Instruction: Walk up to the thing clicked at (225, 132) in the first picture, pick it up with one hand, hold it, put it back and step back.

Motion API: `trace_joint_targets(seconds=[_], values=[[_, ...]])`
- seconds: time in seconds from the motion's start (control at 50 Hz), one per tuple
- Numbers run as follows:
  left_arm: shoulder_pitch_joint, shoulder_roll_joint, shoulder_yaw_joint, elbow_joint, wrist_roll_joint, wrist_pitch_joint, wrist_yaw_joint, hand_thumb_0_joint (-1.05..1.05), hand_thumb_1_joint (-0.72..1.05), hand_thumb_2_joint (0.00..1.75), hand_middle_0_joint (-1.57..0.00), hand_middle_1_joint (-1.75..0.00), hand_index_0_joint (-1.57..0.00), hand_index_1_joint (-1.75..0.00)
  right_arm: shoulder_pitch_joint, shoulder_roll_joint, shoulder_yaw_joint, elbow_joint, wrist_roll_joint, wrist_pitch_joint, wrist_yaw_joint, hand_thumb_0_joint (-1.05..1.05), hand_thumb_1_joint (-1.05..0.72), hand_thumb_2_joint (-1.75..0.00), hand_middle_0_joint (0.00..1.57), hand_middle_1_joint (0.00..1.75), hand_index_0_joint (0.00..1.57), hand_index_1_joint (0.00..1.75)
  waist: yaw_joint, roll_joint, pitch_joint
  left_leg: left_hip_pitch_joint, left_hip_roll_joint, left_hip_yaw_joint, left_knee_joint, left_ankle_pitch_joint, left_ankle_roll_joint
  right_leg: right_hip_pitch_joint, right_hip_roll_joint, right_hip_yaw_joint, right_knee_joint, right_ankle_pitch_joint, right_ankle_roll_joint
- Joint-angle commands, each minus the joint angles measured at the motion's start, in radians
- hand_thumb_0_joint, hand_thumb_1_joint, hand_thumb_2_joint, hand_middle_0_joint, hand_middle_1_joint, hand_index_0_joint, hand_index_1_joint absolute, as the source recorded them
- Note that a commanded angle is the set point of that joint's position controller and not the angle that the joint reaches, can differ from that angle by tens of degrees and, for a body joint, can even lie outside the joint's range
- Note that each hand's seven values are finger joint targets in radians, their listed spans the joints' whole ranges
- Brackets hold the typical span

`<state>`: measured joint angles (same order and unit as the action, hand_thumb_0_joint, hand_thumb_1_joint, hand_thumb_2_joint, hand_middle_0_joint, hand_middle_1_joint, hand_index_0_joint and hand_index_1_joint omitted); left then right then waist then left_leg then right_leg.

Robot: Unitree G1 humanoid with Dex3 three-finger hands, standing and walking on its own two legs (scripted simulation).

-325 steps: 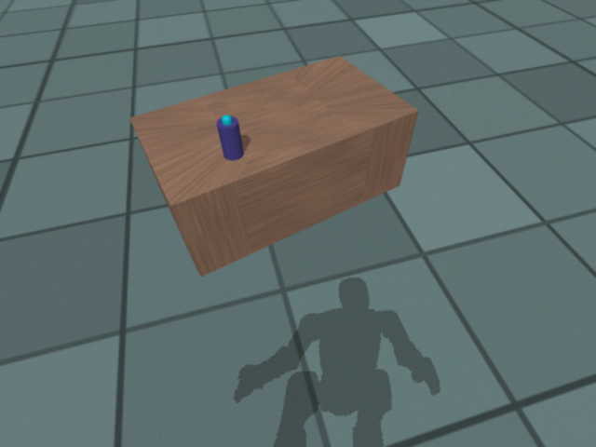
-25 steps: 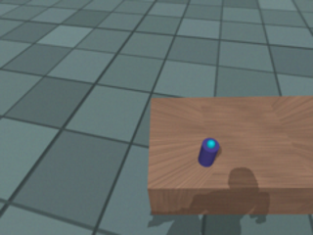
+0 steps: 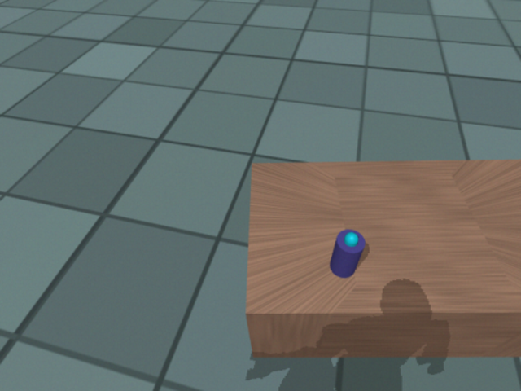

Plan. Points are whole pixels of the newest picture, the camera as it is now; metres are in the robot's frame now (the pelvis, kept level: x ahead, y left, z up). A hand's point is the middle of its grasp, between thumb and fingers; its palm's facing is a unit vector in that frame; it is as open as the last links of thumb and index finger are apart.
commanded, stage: stand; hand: right
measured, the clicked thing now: (347, 251) +0.50 -0.21 -0.28
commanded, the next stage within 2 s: go down in 0.04 s
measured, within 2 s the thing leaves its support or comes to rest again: neither
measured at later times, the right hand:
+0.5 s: hand (429, 387) +0.16 -0.25 -0.15, palm faces +0.06 +0.95 -0.30, open 13.7 cm
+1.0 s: hand (438, 378) +0.17 -0.27 -0.14, palm faces +0.09 +0.94 -0.32, open 17.5 cm
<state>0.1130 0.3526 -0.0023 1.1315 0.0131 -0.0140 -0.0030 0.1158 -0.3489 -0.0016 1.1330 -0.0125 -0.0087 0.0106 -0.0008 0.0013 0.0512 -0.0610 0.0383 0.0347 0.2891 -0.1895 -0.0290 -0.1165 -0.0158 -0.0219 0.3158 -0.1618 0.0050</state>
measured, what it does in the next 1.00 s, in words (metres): stands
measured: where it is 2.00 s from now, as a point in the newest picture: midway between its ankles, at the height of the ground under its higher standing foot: outside the picture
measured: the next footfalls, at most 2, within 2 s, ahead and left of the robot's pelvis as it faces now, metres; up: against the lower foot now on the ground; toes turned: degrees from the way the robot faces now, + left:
none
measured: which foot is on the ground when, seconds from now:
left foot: down 0.00-1.00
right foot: down 0.00-1.00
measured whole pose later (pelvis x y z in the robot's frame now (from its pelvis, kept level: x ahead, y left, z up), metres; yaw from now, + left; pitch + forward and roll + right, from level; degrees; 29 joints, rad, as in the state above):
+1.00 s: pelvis +0.01 +0.00 -0.04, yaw +0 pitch +9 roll +1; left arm 0.31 0.27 0.08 0.48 -0.01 -0.10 0.09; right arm 0.21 -0.38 -0.20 0.50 0.00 0.29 0.10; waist 0.01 -0.01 -0.09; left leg -0.48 0.02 0.05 0.76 -0.43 -0.02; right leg -0.56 -0.04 0.01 0.81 -0.41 0.01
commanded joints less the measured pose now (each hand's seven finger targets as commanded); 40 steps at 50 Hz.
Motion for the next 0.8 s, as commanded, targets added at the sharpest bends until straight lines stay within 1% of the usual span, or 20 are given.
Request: trace_joint_targets(seconds=[0.0, 0.12, 0.14, 0.16, 0.18, 0.2, 0.24, 0.26, 0.28, 0.3, 0.36, 0.38, 0.4, 0.42, 0.46, 0.48, 0.52, 0.64, 0.72, 0.78], values=[[-0.042, 0.218, 0.038, -0.056, -0.007, -0.019, 0.012, 0.0, 0.9, 0.9, -0.2, -0.3, -0.2, -0.3, -0.035, -0.21, -0.04, -0.059, 0.002, -0.019, -0.017, 0.0, -0.9, -0.9, 0.2, 0.3, 0.2, 0.3, 0.0, -0.002, -0.068, -0.016, 0.107, -0.082, -0.042, 0.123, 0.038, 0.019, -0.119, 0.101, -0.049, 0.148, -0.027], [-0.042, 0.216, 0.038, -0.057, -0.005, -0.016, 0.011, 0.0, 0.82, 0.82, -0.12, -0.22, -0.12, -0.22, -0.033, -0.215, -0.041, -0.059, 0.002, -0.02, -0.018, 0.0, -0.82, -0.82, 0.12, 0.22, 0.12, 0.22, 0.0, 0.01, -0.068, -0.023, 0.108, -0.083, -0.043, 0.107, 0.038, 0.015, -0.121, 0.105, -0.049, 0.129, -0.031], [-0.393, 0.044, 0.03, -0.408, -0.092, -0.127, 0.02, 0.0, 0.74, 0.74, -0.04, -0.14, -0.04, -0.14, -0.384, -0.007, -0.003, -0.41, 0.088, -0.097, -0.028, 0.0, -0.74, -0.74, 0.04, 0.14, 0.04, 0.14, 0.017, -0.076, -0.073, -0.182, -0.03, 0.008, 0.07, 0.046, 0.033, -0.084, 0.003, -0.01, 0.043, 0.024, -0.016], [-0.364, 0.112, 0.038, -0.457, -0.093, -0.147, 0.035, 0.0, 0.66, 0.66, -0.02, -0.06, -0.01, -0.06, -0.345, -0.093, -0.025, -0.475, 0.082, -0.105, -0.035, 0.0, -0.66, -0.66, 0.02, 0.07, 0.03, 0.07, -0.007, -0.053, -0.091, -0.145, -0.036, 0.014, 0.062, -0.006, 0.036, -0.067, -0.002, 0.003, 0.032, -0.023, -0.01], [-0.263, 0.178, 0.075, -0.345, -0.091, -0.132, 0.048, 0.0, 0.58, 0.58, -0.02, -0.04, -0.01, -0.05, -0.196, -0.141, -0.05, -0.292, 0.077, -0.069, -0.043, 0.0, -0.58, -0.58, 0.02, 0.06, 0.03, 0.06, -0.026, -0.028, -0.047, -0.17, -0.035, 0.016, 0.063, -0.052, 0.034, -0.101, 0.006, 0.001, 0.042, -0.059, -0.017], [-0.177, 0.205, 0.109, -0.292, -0.094, -0.12, 0.049, 0.0, 0.5, 0.5, -0.02, -0.04, -0.01, -0.04, -0.165, -0.162, -0.075, -0.248, 0.076, -0.044, -0.035, 0.0, -0.5, -0.5, 0.02, 0.07, 0.03, 0.07, 0.007, 0.009, -0.024, -0.223, -0.036, 0.024, 0.09, -0.062, 0.026, -0.113, 0.011, -0.004, 0.07, -0.073, -0.019], [-0.105, 0.237, 0.169, -0.386, -0.091, -0.109, 0.068, 0.0, 0.34, 0.34, -0.02, -0.04, -0.02, -0.04, -0.187, -0.232, -0.141, -0.245, 0.062, -0.002, -0.049, 0.0, -0.34, -0.34, 0.03, 0.06, 0.03, 0.06, 0.033, 0.027, -0.224, -0.176, -0.033, 0.025, 0.128, 0.056, 0.022, -0.068, 0.008, 0.007, 0.111, 0.045, -0.017], [-0.133, 0.222, 0.154, -0.423, -0.085, -0.113, 0.075, 0.0, 0.29, 0.26, -0.02, -0.05, -0.03, -0.04, -0.226, -0.234, -0.14, -0.261, 0.053, 0.012, -0.05, 0.0, -0.26, -0.26, 0.03, 0.06, 0.03, 0.06, 0.019, 0.046, -0.286, -0.169, -0.032, 0.021, 0.151, 0.094, 0.025, -0.068, 0.006, 0.011, 0.141, 0.089, -0.016], [-0.06, 0.193, 0.152, -0.374, -0.075, -0.102, 0.077, 0.0, 0.26, 0.23, -0.02, -0.04, -0.03, -0.04, -0.242, -0.234, -0.134, -0.247, 0.038, 0.034, -0.043, 0.0, -0.19, -0.23, 0.04, 0.06, 0.04, 0.06, 0.015, 0.019, -0.284, -0.185, -0.032, 0.012, 0.172, 0.121, 0.029, -0.087, 0.01, 0.005, 0.162, 0.116, -0.014], [0.004, 0.153, 0.155, -0.279, -0.055, -0.088, 0.074, 0.0, 0.22, 0.2, -0.02, -0.05, -0.04, -0.04, -0.246, -0.224, -0.139, -0.2, 0.018, 0.062, -0.031, 0.0, -0.16, -0.21, 0.04, 0.05, 0.04, 0.05, 0.013, 0.004, -0.204, -0.254, -0.037, 0.009, 0.186, 0.102, 0.035, -0.141, 0.008, 0.003, 0.178, 0.098, -0.018], [0.048, 0.182, 0.199, -0.474, -0.036, -0.093, 0.053, 0.0, -0.01, 0.13, -0.04, -0.05, -0.05, -0.04, -0.059, -0.214, -0.19, -0.257, 0.0, 0.139, 0.005, 0.0, 0.02, -0.14, 0.05, 0.05, 0.04, 0.05, 0.019, 0.036, -0.363, -0.207, -0.047, 0.024, 0.222, 0.148, 0.035, -0.099, 0.015, -0.004, 0.211, 0.136, -0.017], [0.07, 0.175, 0.198, -0.527, -0.04, -0.089, 0.043, 0.0, -0.07, 0.11, -0.04, -0.06, -0.06, -0.04, -0.043, -0.219, -0.194, -0.325, 0.002, 0.167, 0.017, 0.0, 0.06, -0.12, 0.05, 0.04, 0.05, 0.04, 0.01, 0.019, -0.371, -0.193, -0.045, 0.024, 0.216, 0.166, 0.034, -0.106, 0.021, -0.009, 0.214, 0.147, -0.017], [0.136, 0.131, 0.173, -0.449, -0.044, -0.072, 0.035, 0.0, -0.11, 0.1, -0.04, -0.06, -0.06, -0.04, -0.04, -0.225, -0.192, -0.363, 0.003, 0.196, 0.028, 0.0, 0.09, -0.11, 0.05, 0.04, 0.05, 0.04, 0.004, -0.038, -0.289, -0.235, -0.046, 0.023, 0.209, 0.146, 0.037, -0.131, 0.023, -0.015, 0.205, 0.125, -0.014], [0.131, 0.097, 0.149, -0.432, -0.047, -0.066, 0.029, 0.0, -0.17, 0.08, -0.05, -0.06, -0.06, -0.04, -0.054, -0.226, -0.188, -0.385, 0.001, 0.22, 0.036, 0.0, 0.16, -0.1, 0.05, 0.05, 0.05, 0.05, -0.001, -0.071, -0.236, -0.262, -0.044, 0.022, 0.209, 0.114, 0.039, -0.167, 0.023, -0.016, 0.212, 0.096, -0.016], [-0.002, 0.121, 0.156, -0.576, -0.053, -0.078, 0.026, 0.0, -0.28, 0.08, -0.06, -0.06, -0.06, -0.05, -0.132, -0.208, -0.174, -0.479, 0.01, 0.247, 0.04, 0.0, 0.26, -0.09, 0.04, 0.05, 0.04, 0.05, 0.011, -0.028, -0.246, -0.282, -0.046, 0.022, 0.22, 0.06, 0.036, -0.206, 0.014, -0.009, 0.222, 0.036, -0.018], [-0.017, 0.114, 0.156, -0.58, -0.052, -0.078, 0.025, 0.0, -0.34, 0.07, -0.06, -0.06, -0.06, -0.05, -0.107, -0.227, -0.192, -0.505, 0.005, 0.257, 0.038, 0.0, 0.33, -0.09, 0.03, 0.06, 0.04, 0.06, -0.006, -0.047, -0.229, -0.296, -0.045, 0.021, 0.221, 0.012, 0.039, -0.237, 0.014, -0.007, 0.219, -0.011, -0.017], [-0.013, 0.083, 0.136, -0.593, -0.05, -0.08, 0.024, 0.0, -0.42, 0.06, -0.06, -0.06, -0.06, -0.05, -0.102, -0.209, -0.186, -0.529, 0.004, 0.259, 0.041, 0.0, 0.4, -0.08, 0.03, 0.06, 0.03, 0.06, -0.002, -0.052, -0.178, -0.333, -0.044, 0.022, 0.229, -0.04, 0.043, -0.275, 0.011, 0.001, 0.226, -0.062, -0.018], [-0.009, 0.13, 0.173, -0.738, -0.03, -0.13, 0.061, 0.0, -0.54, 0.05, -0.06, -0.06, -0.06, -0.06, -0.077, -0.228, -0.23, -0.632, 0.009, 0.231, 0.043, 0.0, 0.55, -0.06, 0.01, 0.07, 0.03, 0.07, 0.009, -0.013, -0.305, -0.319, -0.04, 0.012, 0.293, 0.008, 0.038, -0.244, 0.001, 0.019, 0.303, 0.003, -0.018], [0.109, 0.116, 0.173, -0.737, -0.023, -0.137, 0.086, 0.0, -0.55, 0.06, -0.06, -0.05, -0.05, -0.06, -0.005, -0.251, -0.269, -0.655, 0.01, 0.226, 0.043, 0.0, 0.56, -0.06, 0.01, 0.06, 0.03, 0.06, 0.01, -0.017, -0.328, -0.325, -0.034, 0.009, 0.334, 0.089, 0.03, -0.246, 0.006, 0.016, 0.353, 0.078, -0.018], [0.161, 0.11, 0.175, -0.751, -0.022, -0.135, 0.096, 0.0, -0.55, 0.06, -0.06, -0.05, -0.05, -0.06, 0.024, -0.243, -0.266, -0.682, 0.01, 0.237, 0.051, 0.0, 0.57, -0.04, 0.02, 0.06, 0.03, 0.06, 0.019, -0.036, -0.328, -0.348, -0.041, 0.016, 0.356, 0.096, 0.033, -0.245, 0.001, 0.021, 0.361, 0.096, -0.015]])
